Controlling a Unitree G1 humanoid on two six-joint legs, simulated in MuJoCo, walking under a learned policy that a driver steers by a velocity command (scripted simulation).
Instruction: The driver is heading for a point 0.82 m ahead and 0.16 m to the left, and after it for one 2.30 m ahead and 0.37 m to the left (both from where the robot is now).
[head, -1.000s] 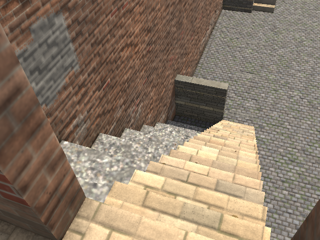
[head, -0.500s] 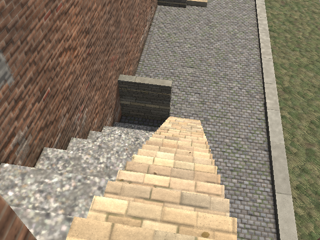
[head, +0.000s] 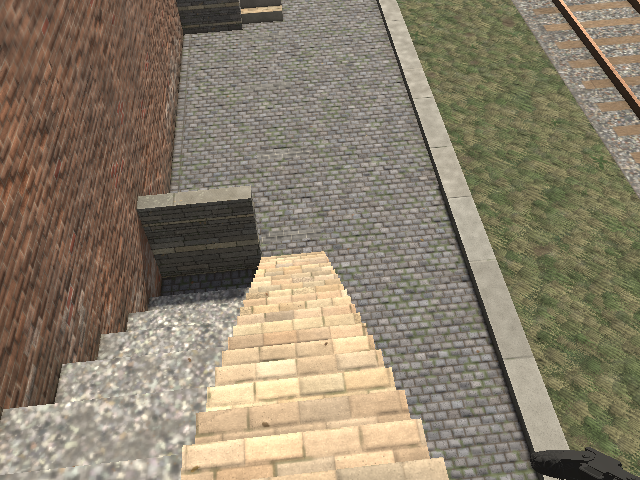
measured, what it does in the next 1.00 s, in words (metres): goes down: left foot 0.22 m lower, then right foot 0.21 m lower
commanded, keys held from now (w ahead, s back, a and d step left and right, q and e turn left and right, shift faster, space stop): w+shift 0.66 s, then w+q+shift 0.34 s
